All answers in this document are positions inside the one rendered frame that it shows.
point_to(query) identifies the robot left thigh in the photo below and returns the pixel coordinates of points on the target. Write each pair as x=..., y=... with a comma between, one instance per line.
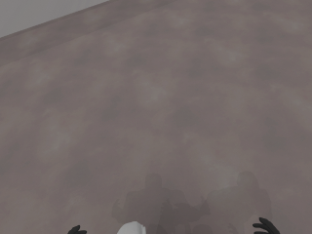
x=132, y=228

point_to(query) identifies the right robot hand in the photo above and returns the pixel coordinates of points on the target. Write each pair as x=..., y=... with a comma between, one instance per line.
x=266, y=225

